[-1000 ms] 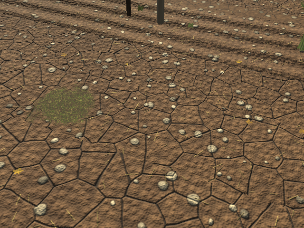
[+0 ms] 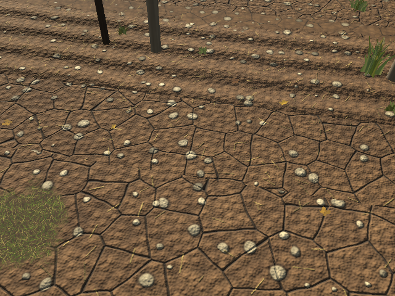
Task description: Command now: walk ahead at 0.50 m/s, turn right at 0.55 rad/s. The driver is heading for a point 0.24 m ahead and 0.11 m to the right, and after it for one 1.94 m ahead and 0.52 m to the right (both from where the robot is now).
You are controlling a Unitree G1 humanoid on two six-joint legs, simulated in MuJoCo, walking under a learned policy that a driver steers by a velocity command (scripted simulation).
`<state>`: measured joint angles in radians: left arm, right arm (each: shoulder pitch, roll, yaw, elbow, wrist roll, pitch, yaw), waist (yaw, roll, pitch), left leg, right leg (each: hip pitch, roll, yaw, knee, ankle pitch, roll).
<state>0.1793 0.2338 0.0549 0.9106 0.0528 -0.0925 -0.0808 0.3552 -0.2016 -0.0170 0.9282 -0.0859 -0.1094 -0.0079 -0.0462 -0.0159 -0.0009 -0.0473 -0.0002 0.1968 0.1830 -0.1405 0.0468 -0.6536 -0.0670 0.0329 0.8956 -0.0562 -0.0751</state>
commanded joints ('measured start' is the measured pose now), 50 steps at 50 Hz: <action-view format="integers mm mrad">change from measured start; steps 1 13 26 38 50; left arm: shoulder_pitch -46 34 57 160 217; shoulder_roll -22 152 182 115 138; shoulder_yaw -19 59 62 19 47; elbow -59 -122 -203 -265 -171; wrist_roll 1 -28 1 -32 -15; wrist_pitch -1 -36 -45 18 43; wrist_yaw -18 30 28 -9 30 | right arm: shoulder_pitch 44 123 -137 -150 -265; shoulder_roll -38 -212 -115 -217 -105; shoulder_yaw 0 -67 -39 -65 -10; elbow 0 39 -181 -288 -348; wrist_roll -18 11 19 88 92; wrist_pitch -12 10 68 26 11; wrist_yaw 22 0 -1 -30 103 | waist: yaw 21 99 -6 32 124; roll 68 47 -69 30 95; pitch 45 -78 -37 -148 -65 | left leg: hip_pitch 37 16 -291 15 -106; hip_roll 288 265 41 100 169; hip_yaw -72 68 -195 -294 -227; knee -85 526 824 200 223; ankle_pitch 374 821 -107 419 504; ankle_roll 179 25 -119 72 131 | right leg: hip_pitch -88 540 206 261 172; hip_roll -32 141 -42 11 30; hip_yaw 27 -125 210 436 87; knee -113 -394 -650 -299 177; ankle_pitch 169 251 194 16 -207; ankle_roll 12 -90 -203 -106 291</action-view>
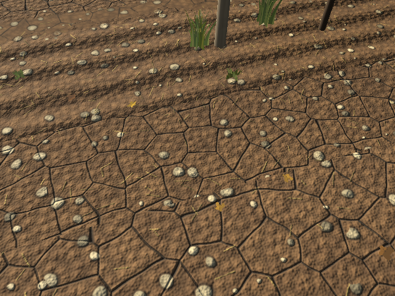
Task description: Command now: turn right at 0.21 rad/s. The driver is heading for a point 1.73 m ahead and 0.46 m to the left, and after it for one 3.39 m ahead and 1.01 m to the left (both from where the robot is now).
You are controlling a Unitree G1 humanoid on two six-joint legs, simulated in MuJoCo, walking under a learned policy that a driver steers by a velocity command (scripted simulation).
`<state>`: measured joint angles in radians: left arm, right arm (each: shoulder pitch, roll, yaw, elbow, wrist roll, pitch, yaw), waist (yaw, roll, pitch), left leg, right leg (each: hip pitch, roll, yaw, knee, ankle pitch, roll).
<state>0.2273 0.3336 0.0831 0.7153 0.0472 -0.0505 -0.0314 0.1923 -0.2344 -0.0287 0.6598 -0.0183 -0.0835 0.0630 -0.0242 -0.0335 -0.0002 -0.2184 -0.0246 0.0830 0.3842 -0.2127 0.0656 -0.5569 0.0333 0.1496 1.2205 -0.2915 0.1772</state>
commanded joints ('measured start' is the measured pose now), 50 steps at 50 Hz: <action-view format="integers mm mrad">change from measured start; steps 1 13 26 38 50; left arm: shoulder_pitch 146 17 105 -304 -154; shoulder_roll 10 11 -2 140 6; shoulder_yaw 7 -35 -43 0 -84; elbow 18 -35 -111 -249 -203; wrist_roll -10 -50 0 84 67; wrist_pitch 6 10 -30 -45 6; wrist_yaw -29 0 47 30 1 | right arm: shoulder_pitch -104 -138 -84 626 287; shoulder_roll -106 -121 -165 -190 -83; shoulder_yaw -3 -34 -75 -96 27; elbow -70 -54 -71 120 83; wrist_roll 33 41 -2 -72 -48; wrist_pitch -19 -37 -49 -94 -82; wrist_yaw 41 33 -25 0 -68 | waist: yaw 97 35 91 -316 -53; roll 106 40 36 200 66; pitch -52 -17 71 -57 0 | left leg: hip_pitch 35 28 -217 483 37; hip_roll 187 116 110 -60 104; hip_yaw -121 -116 -292 -30 -427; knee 42 53 23 255 289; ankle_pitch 495 1 -330 459 160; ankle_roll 91 31 189 52 205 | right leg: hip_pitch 134 248 486 -181 -314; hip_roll -110 -99 -121 -42 -106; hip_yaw -74 -115 -91 -315 -7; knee -297 -799 -796 43 -277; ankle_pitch -10 62 -208 -3 416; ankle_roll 48 -153 -303 -195 -74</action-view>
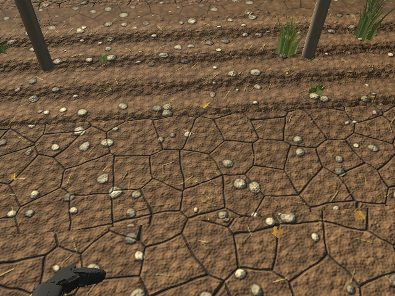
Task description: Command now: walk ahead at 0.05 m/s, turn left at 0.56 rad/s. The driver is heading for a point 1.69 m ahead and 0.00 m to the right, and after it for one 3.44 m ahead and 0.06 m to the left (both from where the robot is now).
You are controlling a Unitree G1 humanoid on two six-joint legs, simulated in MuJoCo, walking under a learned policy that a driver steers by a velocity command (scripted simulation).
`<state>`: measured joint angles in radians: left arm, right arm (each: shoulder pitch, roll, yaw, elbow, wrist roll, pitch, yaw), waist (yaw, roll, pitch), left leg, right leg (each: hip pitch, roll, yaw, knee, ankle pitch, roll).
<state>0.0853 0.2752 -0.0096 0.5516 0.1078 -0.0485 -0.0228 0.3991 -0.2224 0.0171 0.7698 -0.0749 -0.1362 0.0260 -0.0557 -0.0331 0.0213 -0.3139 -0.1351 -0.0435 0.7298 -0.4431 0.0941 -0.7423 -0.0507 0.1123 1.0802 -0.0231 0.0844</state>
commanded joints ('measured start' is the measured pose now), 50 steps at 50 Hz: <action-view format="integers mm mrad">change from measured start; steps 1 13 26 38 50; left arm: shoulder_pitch -57 435 291 437 86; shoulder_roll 45 130 40 -132 -71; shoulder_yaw -8 70 22 1 36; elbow -21 118 272 316 304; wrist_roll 11 -38 -32 -33 -67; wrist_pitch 8 -10 -86 -70 -49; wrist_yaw -17 -38 -8 -34 -84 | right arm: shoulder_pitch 108 351 -157 63 -13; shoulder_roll -68 -54 -27 -219 -25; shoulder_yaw -15 37 9 -76 -34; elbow -23 9 -30 -4 120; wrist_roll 35 29 5 39 -35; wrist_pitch -16 60 93 32 12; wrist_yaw -40 69 60 2 -25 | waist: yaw -69 104 69 -68 49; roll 4 -197 -1 297 78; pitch -2 -444 40 -434 37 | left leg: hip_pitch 138 -818 -565 890 314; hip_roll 183 -35 246 529 430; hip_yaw -281 -125 -23 -379 141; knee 7 1190 176 -288 -633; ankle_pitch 134 -406 625 389 687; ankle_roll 152 -90 -49 325 126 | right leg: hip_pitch -141 1455 515 120 -1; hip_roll -38 -418 -252 59 -64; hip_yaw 41 176 -67 -205 -43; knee -396 -428 -985 -176 -206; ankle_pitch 292 751 -254 -355 99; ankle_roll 18 -492 -349 -126 -186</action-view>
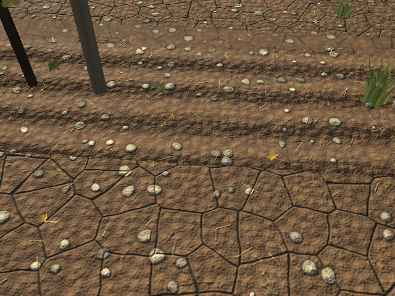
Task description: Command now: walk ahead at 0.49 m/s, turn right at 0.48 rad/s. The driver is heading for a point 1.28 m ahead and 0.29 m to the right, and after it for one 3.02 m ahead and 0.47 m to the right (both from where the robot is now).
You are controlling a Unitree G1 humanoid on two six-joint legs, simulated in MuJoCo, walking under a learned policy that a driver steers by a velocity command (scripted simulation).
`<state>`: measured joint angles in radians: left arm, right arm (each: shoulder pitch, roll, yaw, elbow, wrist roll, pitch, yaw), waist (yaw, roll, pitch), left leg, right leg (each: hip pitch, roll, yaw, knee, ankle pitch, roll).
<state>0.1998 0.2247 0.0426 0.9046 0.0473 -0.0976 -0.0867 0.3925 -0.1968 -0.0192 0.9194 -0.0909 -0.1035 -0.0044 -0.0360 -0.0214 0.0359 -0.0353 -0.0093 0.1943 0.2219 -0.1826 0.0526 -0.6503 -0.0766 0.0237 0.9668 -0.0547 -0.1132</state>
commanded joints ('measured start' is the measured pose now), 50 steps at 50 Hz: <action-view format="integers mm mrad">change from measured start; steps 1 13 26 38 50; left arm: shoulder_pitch -65 -227 73 316 -42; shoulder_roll -20 54 58 52 2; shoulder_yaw -20 15 4 11 -15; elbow -63 -127 16 52 -193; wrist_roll -2 -2 -1 -136 -16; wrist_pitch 6 29 -59 28 0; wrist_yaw -20 10 19 120 114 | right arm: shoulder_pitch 2 187 -193 -393 -157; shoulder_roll -59 -173 -46 -151 -123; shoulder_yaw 3 -23 18 -26 -10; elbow -14 129 -144 -220 -8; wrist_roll -15 -9 2 175 79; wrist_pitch -20 3 39 -15 -10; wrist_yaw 12 19 11 19 -9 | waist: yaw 28 35 -6 157 91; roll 69 124 -8 20 73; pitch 27 78 31 77 65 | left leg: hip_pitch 20 272 -351 -401 -657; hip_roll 294 342 77 97 78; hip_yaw -63 78 -219 -338 -292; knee -125 70 769 -178 -74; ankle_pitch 464 917 -90 634 150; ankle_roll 165 126 -45 -43 117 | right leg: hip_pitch -70 57 70 499 91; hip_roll -31 102 39 164 22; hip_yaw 27 -114 260 462 -17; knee -151 -295 -682 77 67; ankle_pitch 155 -194 -68 -161 143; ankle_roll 23 11 -187 -87 101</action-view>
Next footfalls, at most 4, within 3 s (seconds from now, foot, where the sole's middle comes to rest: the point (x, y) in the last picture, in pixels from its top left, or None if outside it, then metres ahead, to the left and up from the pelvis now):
0.32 right None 0.29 -0.15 -0.79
0.80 left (207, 274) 0.64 -0.04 -0.95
1.18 right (290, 240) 0.77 -0.40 -0.95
1.74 left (235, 177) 1.10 -0.20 -0.95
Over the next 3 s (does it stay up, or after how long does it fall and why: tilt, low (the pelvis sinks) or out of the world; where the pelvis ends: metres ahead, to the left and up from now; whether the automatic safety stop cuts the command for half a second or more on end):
stays up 1.57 -0.23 -0.17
